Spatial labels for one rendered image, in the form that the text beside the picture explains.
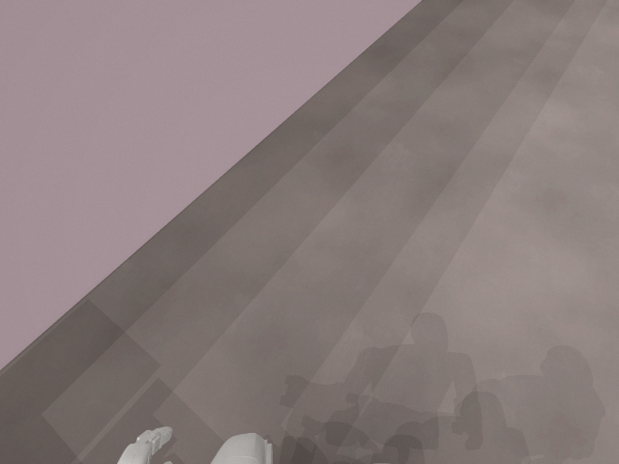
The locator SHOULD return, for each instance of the robot left hand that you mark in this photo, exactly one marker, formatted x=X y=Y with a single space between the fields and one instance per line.
x=146 y=445

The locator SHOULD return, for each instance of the left robot thigh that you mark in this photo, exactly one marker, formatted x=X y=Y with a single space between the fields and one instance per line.
x=245 y=449

